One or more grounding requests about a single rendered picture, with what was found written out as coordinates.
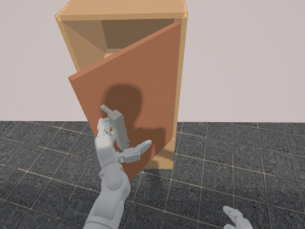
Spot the robot left hand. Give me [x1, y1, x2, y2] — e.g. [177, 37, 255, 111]
[94, 116, 152, 169]

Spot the handle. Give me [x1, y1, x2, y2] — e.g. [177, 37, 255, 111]
[100, 104, 130, 151]

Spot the left robot forearm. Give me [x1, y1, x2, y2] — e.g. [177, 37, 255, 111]
[83, 163, 131, 229]

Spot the robot right hand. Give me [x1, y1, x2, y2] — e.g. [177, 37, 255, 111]
[223, 205, 254, 229]

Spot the cupboard door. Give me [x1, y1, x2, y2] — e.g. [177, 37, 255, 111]
[68, 22, 181, 181]

